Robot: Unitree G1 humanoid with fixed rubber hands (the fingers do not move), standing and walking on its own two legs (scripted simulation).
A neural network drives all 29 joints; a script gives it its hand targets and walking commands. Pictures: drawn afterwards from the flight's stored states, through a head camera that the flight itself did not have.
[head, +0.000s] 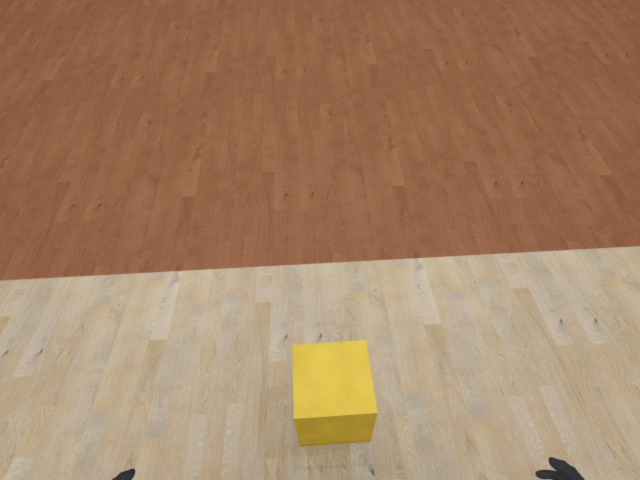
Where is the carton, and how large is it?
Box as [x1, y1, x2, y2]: [293, 340, 377, 446]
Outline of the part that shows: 365,340 293,345 294,422 300,446 370,440 377,412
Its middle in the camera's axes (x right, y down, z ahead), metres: +0.04 +0.44 +1.12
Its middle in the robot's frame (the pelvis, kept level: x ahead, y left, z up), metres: +0.47 +0.00 -0.66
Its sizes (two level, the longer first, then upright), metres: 0.210 0.200 0.250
